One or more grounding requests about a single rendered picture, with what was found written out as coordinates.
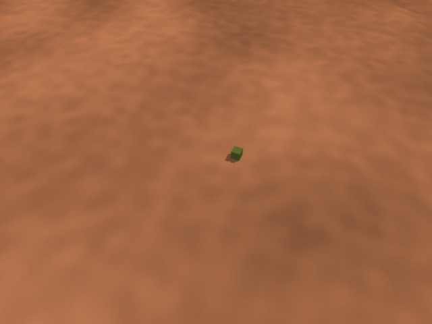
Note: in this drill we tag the cube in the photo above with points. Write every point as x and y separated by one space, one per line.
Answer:
236 153

